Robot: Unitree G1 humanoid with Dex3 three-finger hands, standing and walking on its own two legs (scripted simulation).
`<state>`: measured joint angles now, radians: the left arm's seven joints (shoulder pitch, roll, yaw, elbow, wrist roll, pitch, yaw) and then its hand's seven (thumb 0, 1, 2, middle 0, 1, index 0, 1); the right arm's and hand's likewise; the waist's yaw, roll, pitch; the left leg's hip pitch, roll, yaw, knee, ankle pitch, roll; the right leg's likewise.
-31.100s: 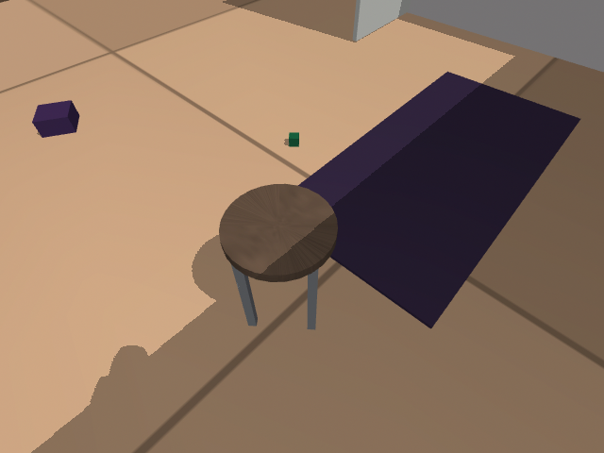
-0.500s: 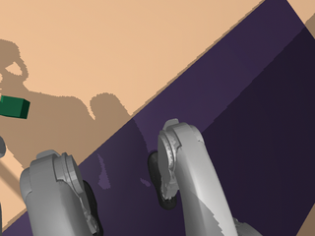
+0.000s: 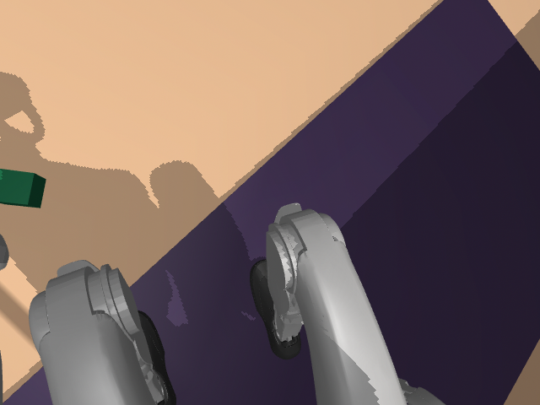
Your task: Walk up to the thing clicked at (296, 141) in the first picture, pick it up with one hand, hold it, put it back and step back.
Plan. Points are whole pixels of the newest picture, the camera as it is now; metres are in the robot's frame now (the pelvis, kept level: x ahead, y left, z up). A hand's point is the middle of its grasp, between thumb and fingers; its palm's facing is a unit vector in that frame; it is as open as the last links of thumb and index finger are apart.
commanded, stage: rise first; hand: left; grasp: from above
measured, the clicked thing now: (19, 189) +0.46 +0.31 -0.32
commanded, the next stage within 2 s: approach in 0.10 s
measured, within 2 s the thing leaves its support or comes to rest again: neither
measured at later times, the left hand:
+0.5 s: hand out of the picture +0.44 +0.33 -0.19, palm faces -0.08 -0.43 -0.90, open 12.9 cm
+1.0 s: hand out of the picture +0.43 +0.32 -0.20, palm faces -0.06 -0.44 -0.90, open 13.7 cm
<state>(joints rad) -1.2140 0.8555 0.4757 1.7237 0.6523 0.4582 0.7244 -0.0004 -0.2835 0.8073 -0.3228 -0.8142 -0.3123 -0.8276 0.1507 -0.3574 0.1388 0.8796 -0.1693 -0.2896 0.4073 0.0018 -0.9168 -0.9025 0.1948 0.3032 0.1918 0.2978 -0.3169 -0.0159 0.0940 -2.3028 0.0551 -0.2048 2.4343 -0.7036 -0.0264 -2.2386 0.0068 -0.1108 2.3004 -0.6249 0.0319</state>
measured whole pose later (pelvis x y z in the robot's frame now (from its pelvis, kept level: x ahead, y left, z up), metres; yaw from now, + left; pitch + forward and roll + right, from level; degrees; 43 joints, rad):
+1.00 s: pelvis +0.00 +0.00 +0.01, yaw +0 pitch +31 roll -10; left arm -1.23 0.83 0.45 1.71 0.55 0.48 0.79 0.00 -0.46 0.94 -0.20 -0.90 -0.17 -0.93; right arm 0.15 -0.36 0.16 0.88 -0.19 -0.29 0.45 0.00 -0.91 -0.90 0.19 0.30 0.19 0.30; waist -0.36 -0.03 0.17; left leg -2.27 0.06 -0.21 2.42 -0.70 -0.03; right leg -2.21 0.01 -0.12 2.28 -0.61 0.03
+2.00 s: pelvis +0.00 +0.01 -0.02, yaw -3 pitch +26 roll -14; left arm -1.30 0.98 0.37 1.80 0.50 0.41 0.83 0.00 -0.35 0.98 -0.24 -0.96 -0.22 -0.98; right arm 0.07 -0.41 0.33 0.71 -0.21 -0.33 0.47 0.00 -0.92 -0.91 0.19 0.30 0.19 0.30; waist -0.43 -0.12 0.30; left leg -2.29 0.03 -0.29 2.54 -0.74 -0.03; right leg -2.19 0.01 -0.17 2.35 -0.65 0.05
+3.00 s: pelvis +0.00 +0.01 -0.02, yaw -4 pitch +26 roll -15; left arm -1.27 1.02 0.37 1.78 0.47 0.40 0.84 0.00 0.14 0.55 -0.57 -0.65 -0.60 -0.62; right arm 0.09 -0.44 0.36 0.67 -0.20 -0.31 0.46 0.00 -0.91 -0.90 0.19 0.30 0.19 0.30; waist -0.45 -0.15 0.32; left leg -2.28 0.03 -0.32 2.55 -0.75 -0.04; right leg -2.17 0.02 -0.20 2.34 -0.65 0.05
